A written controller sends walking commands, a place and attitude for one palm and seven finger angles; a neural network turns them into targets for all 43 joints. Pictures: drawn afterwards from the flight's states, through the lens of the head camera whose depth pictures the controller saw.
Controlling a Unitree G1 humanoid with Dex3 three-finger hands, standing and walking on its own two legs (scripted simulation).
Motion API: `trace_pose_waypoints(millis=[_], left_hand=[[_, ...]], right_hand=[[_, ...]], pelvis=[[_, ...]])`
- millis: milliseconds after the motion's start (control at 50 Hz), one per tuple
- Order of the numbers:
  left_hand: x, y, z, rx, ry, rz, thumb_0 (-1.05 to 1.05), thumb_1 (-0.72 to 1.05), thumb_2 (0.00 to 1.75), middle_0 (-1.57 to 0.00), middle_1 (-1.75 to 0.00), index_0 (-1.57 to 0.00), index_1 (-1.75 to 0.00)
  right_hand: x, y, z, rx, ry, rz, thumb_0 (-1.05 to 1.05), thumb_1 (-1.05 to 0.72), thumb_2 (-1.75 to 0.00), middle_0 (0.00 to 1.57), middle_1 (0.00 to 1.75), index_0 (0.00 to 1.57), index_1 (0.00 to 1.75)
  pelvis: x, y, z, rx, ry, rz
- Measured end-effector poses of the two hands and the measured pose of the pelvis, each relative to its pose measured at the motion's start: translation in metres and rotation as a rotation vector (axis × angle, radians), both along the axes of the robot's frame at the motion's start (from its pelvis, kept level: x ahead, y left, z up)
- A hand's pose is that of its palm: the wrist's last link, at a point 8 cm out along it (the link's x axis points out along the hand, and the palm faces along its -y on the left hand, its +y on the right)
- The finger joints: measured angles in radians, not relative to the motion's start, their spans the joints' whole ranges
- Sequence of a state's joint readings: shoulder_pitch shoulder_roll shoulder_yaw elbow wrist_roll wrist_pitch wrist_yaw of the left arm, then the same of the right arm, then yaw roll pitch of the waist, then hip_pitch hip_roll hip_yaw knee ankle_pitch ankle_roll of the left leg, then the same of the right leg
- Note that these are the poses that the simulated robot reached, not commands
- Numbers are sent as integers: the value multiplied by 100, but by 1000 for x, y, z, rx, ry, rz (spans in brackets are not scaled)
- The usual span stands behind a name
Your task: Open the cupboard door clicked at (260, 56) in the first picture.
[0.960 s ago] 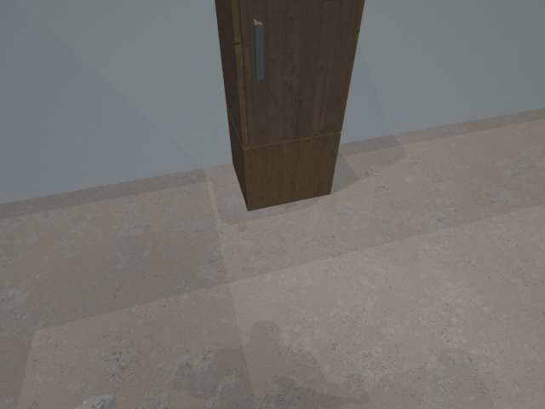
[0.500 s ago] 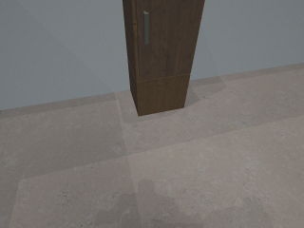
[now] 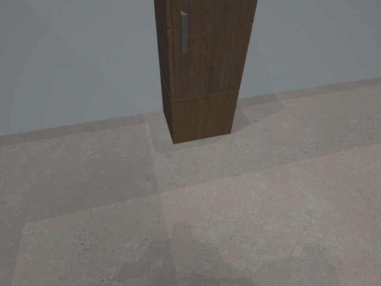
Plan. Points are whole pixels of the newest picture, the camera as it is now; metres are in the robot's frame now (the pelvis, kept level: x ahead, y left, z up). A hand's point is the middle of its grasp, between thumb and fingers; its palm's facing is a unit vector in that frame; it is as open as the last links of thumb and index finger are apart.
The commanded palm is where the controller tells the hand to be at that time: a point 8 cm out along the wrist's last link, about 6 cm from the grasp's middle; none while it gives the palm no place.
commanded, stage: look at it before walking up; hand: left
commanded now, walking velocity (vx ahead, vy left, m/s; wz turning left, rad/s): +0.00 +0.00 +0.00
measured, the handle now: (182, 32) +1.17 +0.11 +0.04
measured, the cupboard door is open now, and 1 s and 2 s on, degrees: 0 0 0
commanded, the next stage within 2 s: walk to a spot facing it in 0.48 s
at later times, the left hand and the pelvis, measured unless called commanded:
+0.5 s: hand out of the picture +0.09 +0.25 -0.15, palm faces -0.03 -0.94 -0.34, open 7.4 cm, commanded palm none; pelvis +0.02 +0.00 +0.00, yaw +0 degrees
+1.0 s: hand out of the picture +0.08 +0.18 -0.18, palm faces -0.16 -0.95 -0.28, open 7.4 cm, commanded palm none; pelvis +0.00 -0.03 -0.03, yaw -12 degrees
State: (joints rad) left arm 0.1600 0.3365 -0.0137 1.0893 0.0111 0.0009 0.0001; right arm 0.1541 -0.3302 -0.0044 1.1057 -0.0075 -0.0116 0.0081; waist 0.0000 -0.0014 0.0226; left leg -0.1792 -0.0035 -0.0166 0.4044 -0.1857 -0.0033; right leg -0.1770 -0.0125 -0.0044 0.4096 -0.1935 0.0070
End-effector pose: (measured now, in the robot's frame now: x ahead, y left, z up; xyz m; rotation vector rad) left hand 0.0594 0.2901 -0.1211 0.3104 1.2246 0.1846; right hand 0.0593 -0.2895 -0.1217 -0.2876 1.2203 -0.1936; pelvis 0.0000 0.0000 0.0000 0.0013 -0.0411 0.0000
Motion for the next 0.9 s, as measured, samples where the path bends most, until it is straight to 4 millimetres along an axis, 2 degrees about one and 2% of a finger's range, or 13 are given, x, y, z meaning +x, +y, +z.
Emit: trace_pose_waypoints(millis=[400,680,780,900], left_hand=[[20,2,2,5,-1,-8,0,90,90,-20,-30,-21,-30],[31,1,4,12,-10,-10,0,90,90,-20,-30,-21,-30],[30,-11,-5,-3,25,-30,0,90,90,-20,-30,-20,-30],[25,-39,-19,-41,66,-79,0,90,90,-20,-30,-20,-30]], right_hand=[[28,-1,4,-6,-19,10,0,-90,-90,20,30,20,30],[38,-2,4,-9,-36,4,0,-90,-90,20,30,20,30],[29,5,-3,10,-57,-49,0,-90,-90,20,30,20,30],[-2,13,-23,67,-44,-130,0,-90,-90,20,30,20,30]], pelvis=[[15,1,2,0,8,-4],[21,-1,2,2,7,-21],[17,-2,-3,8,11,-70],[7,-11,-14,36,8,-143]])
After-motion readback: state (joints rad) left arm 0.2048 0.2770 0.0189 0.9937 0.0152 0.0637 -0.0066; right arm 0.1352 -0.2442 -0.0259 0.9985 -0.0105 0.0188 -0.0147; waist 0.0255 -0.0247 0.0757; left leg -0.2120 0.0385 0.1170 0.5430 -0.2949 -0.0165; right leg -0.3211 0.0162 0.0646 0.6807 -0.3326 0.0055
